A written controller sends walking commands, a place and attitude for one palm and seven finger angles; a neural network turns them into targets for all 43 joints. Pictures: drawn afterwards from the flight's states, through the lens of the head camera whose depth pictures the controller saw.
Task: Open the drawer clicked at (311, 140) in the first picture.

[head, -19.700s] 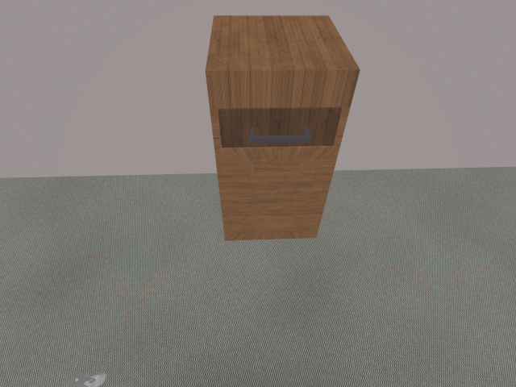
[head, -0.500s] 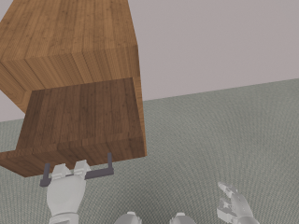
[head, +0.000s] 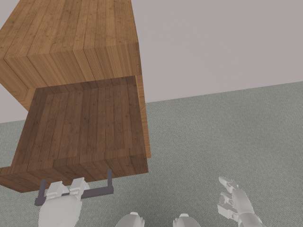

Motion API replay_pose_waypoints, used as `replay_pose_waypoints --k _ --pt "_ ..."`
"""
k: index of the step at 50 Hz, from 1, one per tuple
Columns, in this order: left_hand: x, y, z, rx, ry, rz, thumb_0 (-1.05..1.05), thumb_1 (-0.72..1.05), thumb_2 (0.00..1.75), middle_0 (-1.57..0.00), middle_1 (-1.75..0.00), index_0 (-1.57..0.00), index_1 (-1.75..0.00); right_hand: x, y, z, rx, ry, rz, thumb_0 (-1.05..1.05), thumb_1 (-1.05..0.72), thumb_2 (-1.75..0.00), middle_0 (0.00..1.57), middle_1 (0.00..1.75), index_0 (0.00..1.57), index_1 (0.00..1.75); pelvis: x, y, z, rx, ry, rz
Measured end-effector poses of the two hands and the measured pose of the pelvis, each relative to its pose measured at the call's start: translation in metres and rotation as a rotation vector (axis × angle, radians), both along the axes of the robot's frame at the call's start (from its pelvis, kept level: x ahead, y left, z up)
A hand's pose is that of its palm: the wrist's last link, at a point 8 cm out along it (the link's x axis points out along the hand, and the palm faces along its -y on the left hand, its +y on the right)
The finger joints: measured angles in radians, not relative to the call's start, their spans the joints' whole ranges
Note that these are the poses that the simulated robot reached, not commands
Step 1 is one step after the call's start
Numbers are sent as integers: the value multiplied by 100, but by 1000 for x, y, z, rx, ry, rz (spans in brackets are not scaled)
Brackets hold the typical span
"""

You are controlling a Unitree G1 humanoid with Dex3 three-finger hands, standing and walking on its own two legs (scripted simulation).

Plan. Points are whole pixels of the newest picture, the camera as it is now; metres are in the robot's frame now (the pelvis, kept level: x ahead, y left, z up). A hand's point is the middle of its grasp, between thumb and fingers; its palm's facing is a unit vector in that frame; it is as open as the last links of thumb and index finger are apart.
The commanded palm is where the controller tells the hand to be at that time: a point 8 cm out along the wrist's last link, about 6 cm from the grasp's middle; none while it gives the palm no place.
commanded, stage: pull the drawer open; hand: left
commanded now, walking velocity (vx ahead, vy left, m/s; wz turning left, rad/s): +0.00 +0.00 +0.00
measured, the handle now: (76, 187) +0.22 +0.23 -0.03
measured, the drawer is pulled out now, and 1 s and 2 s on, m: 0.28 0.30 0.30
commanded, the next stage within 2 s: open the thumb to release the handle in 0.30 s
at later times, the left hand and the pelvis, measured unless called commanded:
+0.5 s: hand (70, 221) +0.15 +0.22 -0.05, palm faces -0.07 -0.09 -0.99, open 5.6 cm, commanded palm +0.12 +0.22 -0.01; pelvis -0.01 -0.01 -0.01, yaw +1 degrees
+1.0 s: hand (71, 223) +0.14 +0.22 -0.05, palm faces -0.06 -0.11 -0.99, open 13.2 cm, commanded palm +0.12 +0.21 -0.01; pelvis -0.02 +0.00 -0.01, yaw +1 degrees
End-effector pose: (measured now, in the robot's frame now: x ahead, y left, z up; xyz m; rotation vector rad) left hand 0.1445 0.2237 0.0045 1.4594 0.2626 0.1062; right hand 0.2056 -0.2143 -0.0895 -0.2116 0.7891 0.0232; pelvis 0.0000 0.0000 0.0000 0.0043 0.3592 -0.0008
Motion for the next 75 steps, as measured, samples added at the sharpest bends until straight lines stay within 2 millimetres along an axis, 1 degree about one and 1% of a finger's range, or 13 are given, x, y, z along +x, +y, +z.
replay_pose_waypoints --k 8,21,26,29,32,38,44,49,53,57,65,70,75 --pt "-17 -3 1 -8 11 -7 0 77 79 -30 -135 -38 -127 1 -2 -6 3 -10 7 1 -90 -90 20 30 20 30 -4 -4 -5 7 5 -1" --pt "-17 -3 0 -6 6 -13 0 77 80 -30 -135 -36 -126 3 -1 -11 14 -16 7 1 -90 -90 20 30 20 30 -5 -6 -10 12 16 0" --pt "-13 2 -4 25 -28 -2 0 74 81 -33 -134 -38 -129 2 -4 -20 -9 -2 26 1 -90 -90 20 30 20 30 -8 -6 -15 5 25 18" --pt "-12 3 -4 21 -36 28 0 66 79 -34 -133 -38 -130 -1 -4 -23 -11 10 23 1 -90 -90 20 30 20 30 -10 -6 -15 4 23 21" --pt "-11 1 -3 13 -29 50 0 53 74 -35 -131 -38 -130 -5 -4 -22 -8 17 16 1 -90 -90 20 30 20 30 -10 -5 -13 3 15 24" --pt "-13 -1 -1 8 -7 40 0 19 60 -33 -127 -36 -127 -12 -4 -14 -6 11 7 1 -90 -90 20 30 20 30 -11 -6 -7 4 1 22" --pt "-16 -1 -1 4 -9 19 0 -18 44 -30 -123 -34 -123 -14 -6 -8 -16 -5 9 1 -90 -90 20 30 20 30 -14 -5 -6 0 -5 22" --pt "-18 -2 -1 1 -21 10 0 -37 36 -28 -121 -33 -121 -13 -7 -7 -22 -18 11 1 -90 -90 20 30 20 30 -17 -4 -8 -2 -10 22" --pt "-19 -2 -2 7 -33 8 0 -44 33 -28 -120 -32 -121 -14 -5 -8 -23 -23 14 1 -90 -90 20 30 20 30 -20 -3 -9 -3 -10 23" --pt "-17 -1 -4 13 -48 16 0 -47 31 -29 -120 -32 -120 -15 -3 -11 -21 -18 17 1 -90 -90 20 30 20 30 -23 -3 -11 -4 -9 28" --pt "-3 2 -9 23 -46 37 -1 -49 31 -30 -120 -32 -120 -23 -1 -17 -11 12 -1 1 -90 -90 20 30 20 30 -25 -3 -10 -6 -6 30" --pt "0 1 -6 18 -30 42 -1 -49 30 -31 -120 -34 -122 -29 -3 -15 -14 33 -21 1 -90 -90 20 30 20 30 -23 -3 -5 -6 -12 27" --pt "0 3 1 13 -21 38 -1 -49 30 -32 -120 -35 -121 -31 -7 -7 -26 40 -39 1 -90 -90 20 30 20 30 -19 -2 2 -7 -24 23"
